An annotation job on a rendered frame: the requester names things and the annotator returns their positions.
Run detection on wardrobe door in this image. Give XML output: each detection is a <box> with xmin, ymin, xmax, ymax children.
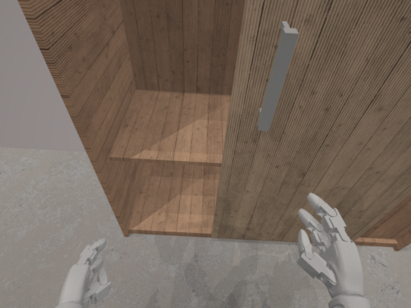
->
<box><xmin>211</xmin><ymin>0</ymin><xmax>411</xmax><ymax>244</ymax></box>
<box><xmin>360</xmin><ymin>193</ymin><xmax>411</xmax><ymax>239</ymax></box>

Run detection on robot right hand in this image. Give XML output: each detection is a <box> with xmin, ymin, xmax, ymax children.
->
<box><xmin>297</xmin><ymin>193</ymin><xmax>364</xmax><ymax>298</ymax></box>

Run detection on robot left hand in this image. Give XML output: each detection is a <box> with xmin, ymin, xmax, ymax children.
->
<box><xmin>58</xmin><ymin>238</ymin><xmax>111</xmax><ymax>308</ymax></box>

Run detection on robot right forearm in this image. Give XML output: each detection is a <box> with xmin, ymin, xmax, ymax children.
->
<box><xmin>328</xmin><ymin>294</ymin><xmax>372</xmax><ymax>308</ymax></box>

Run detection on handle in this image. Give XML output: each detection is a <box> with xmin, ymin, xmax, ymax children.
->
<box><xmin>258</xmin><ymin>21</ymin><xmax>299</xmax><ymax>131</ymax></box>

